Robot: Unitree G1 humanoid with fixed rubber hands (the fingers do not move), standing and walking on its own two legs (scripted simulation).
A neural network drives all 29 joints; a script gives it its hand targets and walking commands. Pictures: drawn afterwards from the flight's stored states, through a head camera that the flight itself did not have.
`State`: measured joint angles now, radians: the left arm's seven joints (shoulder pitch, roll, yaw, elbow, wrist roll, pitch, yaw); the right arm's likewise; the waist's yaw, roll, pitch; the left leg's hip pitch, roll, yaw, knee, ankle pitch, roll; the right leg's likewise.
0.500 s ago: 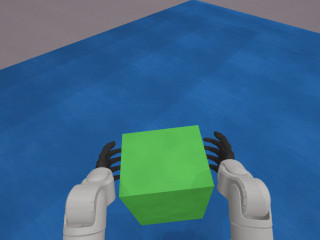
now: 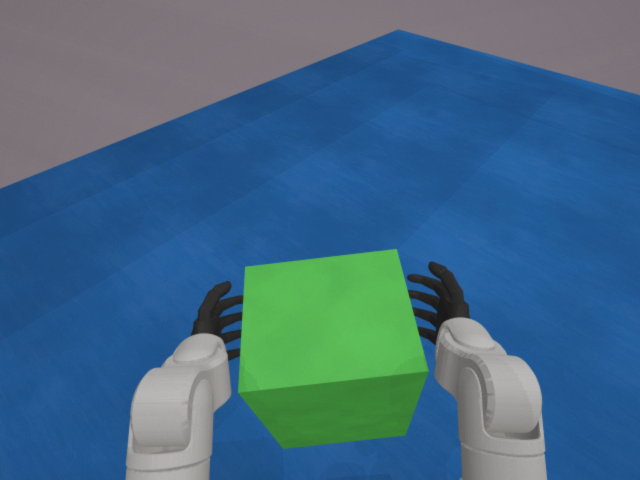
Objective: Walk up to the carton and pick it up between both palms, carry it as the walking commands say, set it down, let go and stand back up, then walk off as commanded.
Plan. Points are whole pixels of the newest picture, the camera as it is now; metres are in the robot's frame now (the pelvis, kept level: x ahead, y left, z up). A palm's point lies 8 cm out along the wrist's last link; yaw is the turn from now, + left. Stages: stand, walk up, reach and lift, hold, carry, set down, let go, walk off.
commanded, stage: carry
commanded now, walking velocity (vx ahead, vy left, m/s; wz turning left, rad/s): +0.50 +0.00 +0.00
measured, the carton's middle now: (333, 359) +0.29 -0.01 +0.00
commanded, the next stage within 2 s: none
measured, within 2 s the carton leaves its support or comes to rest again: neither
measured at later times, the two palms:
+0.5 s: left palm (225, 211) +0.54 +0.16 +0.05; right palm (383, 194) +0.56 -0.10 +0.07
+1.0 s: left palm (217, 146) +0.74 +0.21 +0.05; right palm (347, 131) +0.76 -0.06 +0.08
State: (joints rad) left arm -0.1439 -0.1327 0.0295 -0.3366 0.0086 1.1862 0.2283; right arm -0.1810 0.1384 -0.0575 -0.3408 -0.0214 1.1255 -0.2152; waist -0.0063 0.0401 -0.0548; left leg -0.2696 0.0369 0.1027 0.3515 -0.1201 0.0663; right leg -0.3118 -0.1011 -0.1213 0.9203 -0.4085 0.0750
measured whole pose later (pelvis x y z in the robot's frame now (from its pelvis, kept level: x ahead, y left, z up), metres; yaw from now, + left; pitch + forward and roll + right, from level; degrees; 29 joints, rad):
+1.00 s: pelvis +0.47 +0.07 -0.02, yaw +1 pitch +5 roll -4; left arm -0.15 -0.13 0.02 -0.34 0.01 1.17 0.23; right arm -0.18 0.14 -0.06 -0.34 -0.02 1.11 -0.22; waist 0.00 0.02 -0.05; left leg -0.33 -0.01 0.12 0.59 -0.34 0.11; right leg -0.28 -0.12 -0.17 0.76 -0.46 0.05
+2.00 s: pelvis +0.73 +0.25 -0.05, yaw +2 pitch +1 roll -5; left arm -0.17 -0.14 0.04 -0.09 0.07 0.94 0.20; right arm -0.18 0.14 -0.07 -0.07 -0.10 0.87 -0.16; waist 0.01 0.02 -0.07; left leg -0.56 0.02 0.06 0.76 -0.20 0.04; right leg -0.28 -0.12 -0.06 0.81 -0.51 0.06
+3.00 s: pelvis +0.70 +0.54 -0.01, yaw +5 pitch +2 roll -1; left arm -0.26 -0.15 0.06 0.00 0.09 0.88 0.18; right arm -0.23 0.15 -0.11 -0.04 -0.12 0.87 -0.17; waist 0.06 0.03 0.02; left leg -0.38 -0.10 0.15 0.51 -0.09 -0.20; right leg -0.23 -0.06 -0.18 0.52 -0.34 -0.02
